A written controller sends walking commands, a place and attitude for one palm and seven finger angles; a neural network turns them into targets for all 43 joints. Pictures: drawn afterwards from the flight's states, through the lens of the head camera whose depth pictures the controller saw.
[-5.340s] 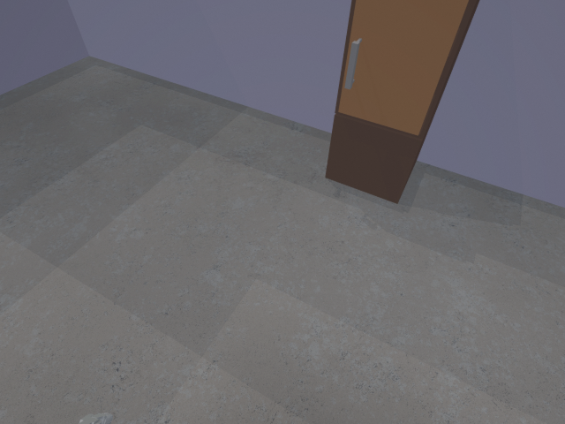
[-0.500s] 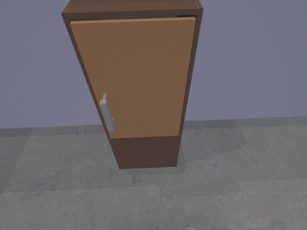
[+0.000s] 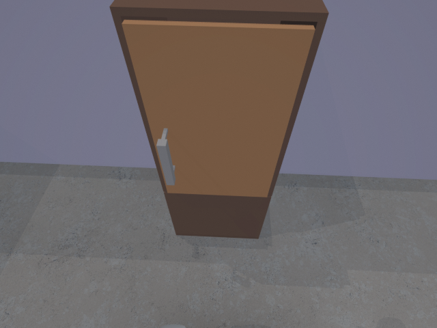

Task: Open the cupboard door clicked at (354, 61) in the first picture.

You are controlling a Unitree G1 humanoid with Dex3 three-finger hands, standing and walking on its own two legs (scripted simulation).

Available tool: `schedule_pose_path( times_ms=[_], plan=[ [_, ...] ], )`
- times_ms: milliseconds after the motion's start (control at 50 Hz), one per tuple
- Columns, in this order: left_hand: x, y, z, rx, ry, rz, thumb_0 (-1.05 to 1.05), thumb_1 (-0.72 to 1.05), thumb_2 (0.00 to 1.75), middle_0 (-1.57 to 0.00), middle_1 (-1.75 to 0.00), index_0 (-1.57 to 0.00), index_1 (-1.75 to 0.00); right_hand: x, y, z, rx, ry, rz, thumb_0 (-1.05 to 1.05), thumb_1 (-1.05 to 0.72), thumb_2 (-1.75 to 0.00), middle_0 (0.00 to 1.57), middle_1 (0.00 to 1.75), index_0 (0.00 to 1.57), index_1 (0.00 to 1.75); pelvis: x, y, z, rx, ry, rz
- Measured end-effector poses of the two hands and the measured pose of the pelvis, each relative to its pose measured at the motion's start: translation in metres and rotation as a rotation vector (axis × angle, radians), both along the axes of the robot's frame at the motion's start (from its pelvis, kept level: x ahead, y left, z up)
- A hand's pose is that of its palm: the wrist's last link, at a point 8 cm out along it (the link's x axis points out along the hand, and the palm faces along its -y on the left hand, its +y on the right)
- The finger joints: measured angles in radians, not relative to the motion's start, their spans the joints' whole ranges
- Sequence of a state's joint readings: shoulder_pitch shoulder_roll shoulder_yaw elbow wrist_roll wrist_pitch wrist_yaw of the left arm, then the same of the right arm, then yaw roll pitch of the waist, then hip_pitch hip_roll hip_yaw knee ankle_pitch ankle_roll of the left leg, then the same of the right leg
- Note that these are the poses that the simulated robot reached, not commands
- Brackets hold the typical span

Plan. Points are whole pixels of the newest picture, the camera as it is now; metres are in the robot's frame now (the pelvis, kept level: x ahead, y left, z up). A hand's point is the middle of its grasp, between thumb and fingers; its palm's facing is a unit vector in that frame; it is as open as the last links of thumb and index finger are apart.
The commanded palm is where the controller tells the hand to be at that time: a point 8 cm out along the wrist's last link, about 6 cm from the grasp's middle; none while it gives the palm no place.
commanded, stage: come to a stop and stand still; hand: left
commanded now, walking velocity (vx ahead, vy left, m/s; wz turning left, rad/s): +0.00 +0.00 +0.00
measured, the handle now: (168, 157) +0.55 +0.19 -0.11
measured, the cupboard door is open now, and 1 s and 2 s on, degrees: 0 0 0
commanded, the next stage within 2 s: look again from close up in 0.58 s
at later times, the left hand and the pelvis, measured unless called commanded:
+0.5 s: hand out of the picture -0.03 +0.20 -0.17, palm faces +0.00 -0.98 -0.19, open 7.4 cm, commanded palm none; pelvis -0.03 +0.03 +0.01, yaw -1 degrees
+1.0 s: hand out of the picture -0.02 +0.20 -0.17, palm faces -0.01 -0.98 -0.22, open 7.4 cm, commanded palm none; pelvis -0.04 +0.03 +0.00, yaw -1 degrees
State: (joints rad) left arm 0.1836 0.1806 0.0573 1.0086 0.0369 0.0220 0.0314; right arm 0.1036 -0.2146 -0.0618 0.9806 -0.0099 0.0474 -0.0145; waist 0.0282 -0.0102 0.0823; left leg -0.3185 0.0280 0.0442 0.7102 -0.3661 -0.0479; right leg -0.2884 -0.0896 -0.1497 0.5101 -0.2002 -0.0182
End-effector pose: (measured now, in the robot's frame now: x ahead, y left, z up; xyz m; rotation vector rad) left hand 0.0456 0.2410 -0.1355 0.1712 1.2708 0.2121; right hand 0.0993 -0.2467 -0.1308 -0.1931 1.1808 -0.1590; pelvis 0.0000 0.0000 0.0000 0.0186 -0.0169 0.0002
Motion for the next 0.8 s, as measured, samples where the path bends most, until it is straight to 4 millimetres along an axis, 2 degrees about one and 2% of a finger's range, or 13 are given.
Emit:
schedule_pose_path(
  times_ms=[80,160,240,360,540,660,720,800],
  plan=[
    [-0.017,0.023,-0.017,-0.028,0.023,0.025,0.01,0.90,0.90,-0.21,-0.30,-0.20,-0.30,-0.008,0.019,0.004,-0.034,-0.021,0.025,0.00,-0.91,-0.90,0.20,0.30,0.19,0.30,-0.007,0.018,-0.008,-0.020,-0.007,0.005],
    [-0.035,0.034,-0.015,-0.038,0.064,0.033,0.01,0.90,0.90,-0.20,-0.29,-0.20,-0.30,-0.028,0.040,0.008,-0.024,0.027,0.034,0.00,-0.91,-0.90,0.20,0.30,0.19,0.30,-0.012,0.027,0.000,-0.016,0.000,0.001],
    [-0.056,0.036,-0.010,-0.038,0.113,0.023,0.01,0.91,0.90,-0.20,-0.29,-0.20,-0.30,-0.044,0.056,0.004,0.011,0.056,0.008,0.00,-0.91,-0.90,0.20,0.30,0.20,0.30,-0.014,0.033,0.003,-0.008,0.012,-0.010],
    [-0.077,0.025,-0.006,-0.027,0.165,-0.003,0.01,0.91,0.90,-0.20,-0.29,-0.20,-0.30,-0.073,0.056,-0.012,0.053,0.083,-0.057,0.00,-0.92,-0.90,0.20,0.30,0.20,0.30,-0.022,0.033,0.001,0.009,0.011,-0.024],
    [-0.079,0.001,-0.003,-0.064,0.139,-0.035,0.01,0.90,0.90,-0.20,-0.29,-0.20,-0.30,-0.135,0.050,-0.013,0.063,0.196,-0.095,0.00,-0.92,-0.90,0.20,0.30,0.20,0.30,-0.032,0.028,0.006,-0.008,-0.013,-0.025],
    [-0.082,-0.004,-0.005,-0.068,0.137,-0.040,0.01,0.92,0.90,-0.20,-0.29,-0.20,-0.30,-0.172,0.054,-0.012,0.074,0.276,-0.120,0.00,-0.91,-0.90,0.20,0.30,0.19,0.30,-0.036,0.023,0.006,-0.011,-0.015,-0.025],
    [-0.084,-0.006,-0.006,-0.060,0.126,-0.054,0.01,0.91,0.90,-0.21,-0.29,-0.20,-0.30,-0.183,0.057,-0.014,0.083,0.295,-0.117,0.00,-0.91,-0.90,0.20,0.30,0.19,0.30,-0.039,0.023,0.004,-0.025,-0.009,-0.022],
    [-0.084,-0.002,-0.009,-0.055,0.112,-0.071,0.01,0.91,0.90,-0.21,-0.29,-0.20,-0.30,-0.186,0.060,-0.020,0.092,0.271,-0.109,0.00,-0.91,-0.90,0.20,0.30,0.19,0.30,-0.041,0.026,-0.002,-0.034,-0.001,-0.011]
  ],
)
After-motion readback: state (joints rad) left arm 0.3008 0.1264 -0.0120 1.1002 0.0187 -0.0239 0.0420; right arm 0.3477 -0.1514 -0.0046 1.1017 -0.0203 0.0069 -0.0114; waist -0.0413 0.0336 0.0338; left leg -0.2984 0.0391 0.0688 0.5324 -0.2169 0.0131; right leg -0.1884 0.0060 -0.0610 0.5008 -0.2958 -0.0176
